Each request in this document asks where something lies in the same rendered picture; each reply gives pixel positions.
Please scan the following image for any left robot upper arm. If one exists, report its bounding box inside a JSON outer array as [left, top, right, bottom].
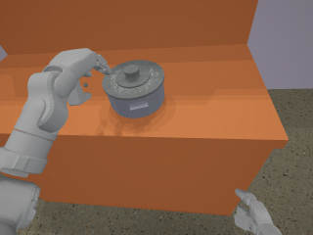
[[0, 175, 41, 235]]

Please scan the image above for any right robot hand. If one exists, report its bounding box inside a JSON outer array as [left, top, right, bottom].
[[234, 188, 274, 235]]

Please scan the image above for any pot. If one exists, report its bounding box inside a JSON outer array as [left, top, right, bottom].
[[107, 84, 165, 118]]

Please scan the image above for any right robot forearm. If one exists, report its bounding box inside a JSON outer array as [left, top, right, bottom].
[[256, 223, 283, 235]]

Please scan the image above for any lid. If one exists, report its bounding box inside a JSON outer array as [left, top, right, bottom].
[[102, 60, 165, 101]]

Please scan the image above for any knob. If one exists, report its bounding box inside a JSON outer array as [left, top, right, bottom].
[[123, 65, 140, 78]]

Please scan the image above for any left robot forearm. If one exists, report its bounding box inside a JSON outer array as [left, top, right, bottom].
[[0, 63, 77, 177]]

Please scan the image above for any left robot hand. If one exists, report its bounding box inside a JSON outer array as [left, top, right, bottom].
[[49, 48, 112, 106]]

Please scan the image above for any table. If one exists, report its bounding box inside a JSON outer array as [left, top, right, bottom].
[[0, 0, 289, 216]]

